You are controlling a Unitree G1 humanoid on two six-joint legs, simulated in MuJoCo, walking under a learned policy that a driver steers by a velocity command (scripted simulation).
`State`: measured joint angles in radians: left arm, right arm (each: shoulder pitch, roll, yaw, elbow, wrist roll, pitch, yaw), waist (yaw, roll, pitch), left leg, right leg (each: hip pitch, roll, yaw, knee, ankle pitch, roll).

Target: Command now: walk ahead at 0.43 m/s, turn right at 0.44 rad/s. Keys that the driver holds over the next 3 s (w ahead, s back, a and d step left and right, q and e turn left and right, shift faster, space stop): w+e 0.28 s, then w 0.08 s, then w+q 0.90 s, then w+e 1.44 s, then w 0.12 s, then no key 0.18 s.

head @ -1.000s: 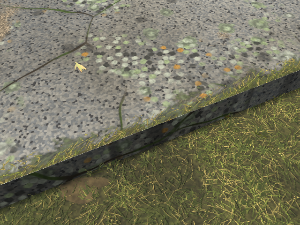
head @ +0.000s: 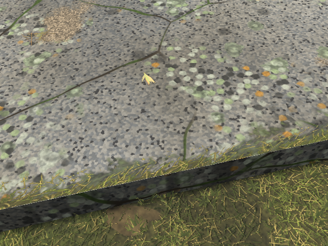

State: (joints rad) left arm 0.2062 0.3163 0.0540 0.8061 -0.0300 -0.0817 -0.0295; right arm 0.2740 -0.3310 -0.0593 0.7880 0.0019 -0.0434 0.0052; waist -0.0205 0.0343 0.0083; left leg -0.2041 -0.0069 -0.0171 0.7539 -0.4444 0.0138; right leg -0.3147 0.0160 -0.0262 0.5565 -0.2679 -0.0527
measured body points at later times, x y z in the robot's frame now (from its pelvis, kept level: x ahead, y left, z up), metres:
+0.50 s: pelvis +0.28 -0.02 -0.01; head +0.32 -0.03 +0.44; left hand +0.38 +0.26 -0.12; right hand +0.43 -0.31 -0.09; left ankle +0.39 +0.06 -0.73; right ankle +0.08 -0.10 -0.65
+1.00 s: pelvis +0.51 -0.10 +0.00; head +0.52 -0.11 +0.45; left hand +0.61 +0.17 -0.09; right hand +0.64 -0.36 -0.11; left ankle +0.48 +0.03 -0.58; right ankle +0.53 -0.21 -0.73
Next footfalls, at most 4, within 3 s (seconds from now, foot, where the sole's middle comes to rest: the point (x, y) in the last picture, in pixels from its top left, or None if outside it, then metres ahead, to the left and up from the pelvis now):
0.42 left None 0.43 0.05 -0.77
0.84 right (229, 226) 0.57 -0.21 -0.77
1.34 left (145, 150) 0.84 0.13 -0.60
1.94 right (171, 92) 1.19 0.00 -0.60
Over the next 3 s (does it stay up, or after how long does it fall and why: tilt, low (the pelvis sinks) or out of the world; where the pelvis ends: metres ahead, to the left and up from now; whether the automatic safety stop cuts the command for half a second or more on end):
stays up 1.56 -0.05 0.17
